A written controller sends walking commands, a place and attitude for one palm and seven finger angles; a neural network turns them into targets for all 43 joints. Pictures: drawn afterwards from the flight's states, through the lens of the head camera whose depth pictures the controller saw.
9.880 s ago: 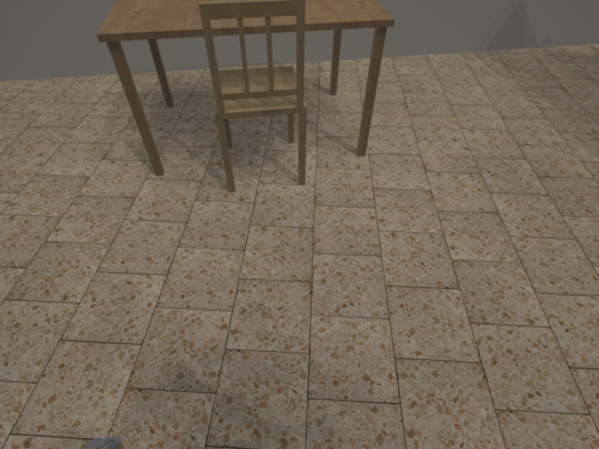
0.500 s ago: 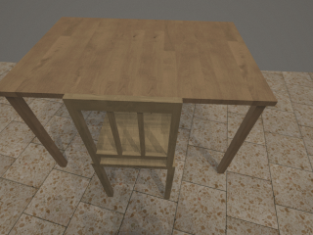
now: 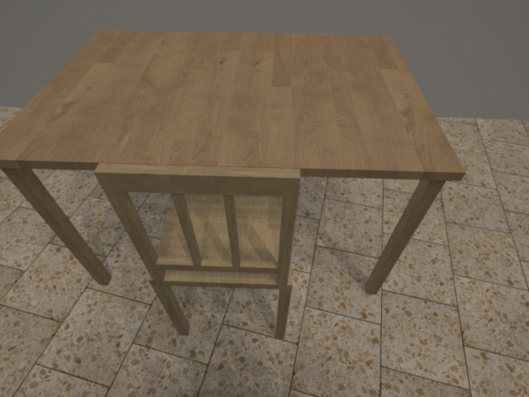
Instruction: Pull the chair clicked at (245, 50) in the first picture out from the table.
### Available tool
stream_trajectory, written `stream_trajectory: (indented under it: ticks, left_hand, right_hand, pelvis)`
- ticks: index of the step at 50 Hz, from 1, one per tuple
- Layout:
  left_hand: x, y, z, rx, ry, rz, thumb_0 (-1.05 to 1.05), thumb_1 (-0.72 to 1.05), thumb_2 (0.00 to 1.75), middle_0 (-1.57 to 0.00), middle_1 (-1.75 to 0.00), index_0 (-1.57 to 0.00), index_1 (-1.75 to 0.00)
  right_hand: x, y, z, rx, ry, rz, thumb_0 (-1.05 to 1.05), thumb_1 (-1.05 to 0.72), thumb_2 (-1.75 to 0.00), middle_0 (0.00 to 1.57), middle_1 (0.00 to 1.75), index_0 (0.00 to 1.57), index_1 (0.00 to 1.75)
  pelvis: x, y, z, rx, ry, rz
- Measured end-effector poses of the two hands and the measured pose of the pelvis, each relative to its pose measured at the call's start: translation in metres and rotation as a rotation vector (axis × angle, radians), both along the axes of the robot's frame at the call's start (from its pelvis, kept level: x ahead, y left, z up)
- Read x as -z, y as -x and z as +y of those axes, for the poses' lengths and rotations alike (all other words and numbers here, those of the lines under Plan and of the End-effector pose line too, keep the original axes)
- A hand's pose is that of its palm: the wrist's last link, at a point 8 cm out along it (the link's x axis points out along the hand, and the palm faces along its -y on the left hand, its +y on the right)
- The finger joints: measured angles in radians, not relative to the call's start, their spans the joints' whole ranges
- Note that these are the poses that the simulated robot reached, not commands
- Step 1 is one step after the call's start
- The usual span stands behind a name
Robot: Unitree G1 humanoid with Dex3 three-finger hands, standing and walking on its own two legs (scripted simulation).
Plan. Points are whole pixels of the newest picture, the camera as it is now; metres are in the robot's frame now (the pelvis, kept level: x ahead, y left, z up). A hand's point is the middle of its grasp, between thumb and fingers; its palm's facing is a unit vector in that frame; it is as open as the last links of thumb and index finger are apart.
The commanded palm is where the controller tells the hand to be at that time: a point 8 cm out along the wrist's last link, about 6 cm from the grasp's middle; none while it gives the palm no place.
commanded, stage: look again from close up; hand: left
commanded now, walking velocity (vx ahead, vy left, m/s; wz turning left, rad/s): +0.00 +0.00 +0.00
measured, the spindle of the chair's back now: (188, 230) +0.46 +0.21 -0.11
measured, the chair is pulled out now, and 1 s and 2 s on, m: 0.00 0.00 0.00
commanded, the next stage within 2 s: none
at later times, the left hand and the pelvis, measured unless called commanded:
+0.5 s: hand out of the picture -0.02 +0.14 -0.17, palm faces +0.04 -0.98 -0.18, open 7.4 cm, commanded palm none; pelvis +0.00 -0.01 +0.00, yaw +0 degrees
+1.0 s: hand out of the picture -0.05 +0.13 -0.17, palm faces +0.06 -0.98 -0.18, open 7.4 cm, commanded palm none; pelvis -0.01 -0.02 +0.00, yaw +1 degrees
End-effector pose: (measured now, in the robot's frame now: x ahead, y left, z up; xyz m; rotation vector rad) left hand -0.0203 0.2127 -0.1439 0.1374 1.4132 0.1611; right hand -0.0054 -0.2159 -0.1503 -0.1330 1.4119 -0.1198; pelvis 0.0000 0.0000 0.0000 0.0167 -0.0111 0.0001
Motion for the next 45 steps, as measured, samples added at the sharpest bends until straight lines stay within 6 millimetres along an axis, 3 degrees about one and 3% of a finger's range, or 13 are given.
stream_trajectory:
  ticks: [18,45]
  left_hand:
    - [0.001,0.002,-0.015,-0.008,0.01,-0.012,0.0,0.91,0.9,-0.2,-0.3,-0.19,-0.3]
    - [-0.001,0.034,-0.032,-0.036,0.017,0.033,0.0,0.91,0.9,-0.2,-0.3,-0.19,-0.3]
  right_hand:
    - [-0.001,0.001,-0.008,0.001,-0.001,-0.005,0.01,-0.92,-0.9,0.2,0.3,0.2,0.3]
    - [0.003,0.022,-0.007,0.003,-0.037,0.027,0.01,-0.91,-0.9,0.2,0.3,0.2,0.3]
  pelvis:
    - [-0.001,-0.001,-0.01,-0.004,0.0,-0.009]
    - [-0.001,0.01,-0.021,-0.011,-0.001,-0.015]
